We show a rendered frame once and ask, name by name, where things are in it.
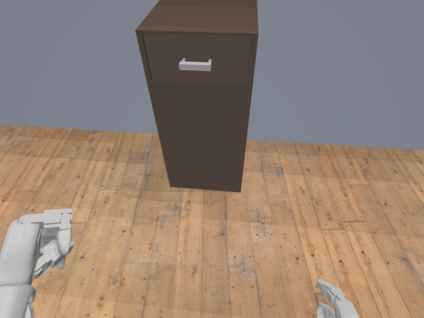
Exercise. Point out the right robot hand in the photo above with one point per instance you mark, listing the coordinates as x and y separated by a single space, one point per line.
343 307

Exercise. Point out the drawer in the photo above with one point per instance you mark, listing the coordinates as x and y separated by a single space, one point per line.
229 56

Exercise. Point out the cabinet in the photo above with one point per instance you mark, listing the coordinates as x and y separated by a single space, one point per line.
202 126

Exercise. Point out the handle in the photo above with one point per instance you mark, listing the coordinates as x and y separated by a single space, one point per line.
195 66

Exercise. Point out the left robot hand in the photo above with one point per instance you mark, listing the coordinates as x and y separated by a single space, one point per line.
50 230

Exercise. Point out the robot left forearm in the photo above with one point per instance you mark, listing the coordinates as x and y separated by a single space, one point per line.
15 301

